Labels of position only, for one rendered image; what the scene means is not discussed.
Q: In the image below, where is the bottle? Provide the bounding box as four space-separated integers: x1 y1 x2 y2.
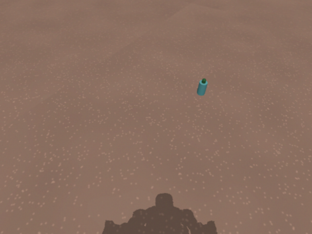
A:
197 78 208 96

